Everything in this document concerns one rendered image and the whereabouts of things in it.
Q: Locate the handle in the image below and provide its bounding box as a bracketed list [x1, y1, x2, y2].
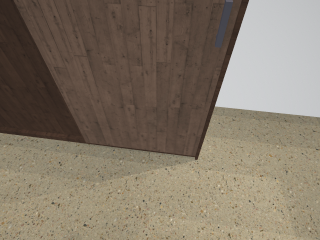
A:
[215, 0, 233, 48]

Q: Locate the wardrobe door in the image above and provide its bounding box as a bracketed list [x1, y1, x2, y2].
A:
[13, 0, 242, 156]
[0, 0, 83, 137]

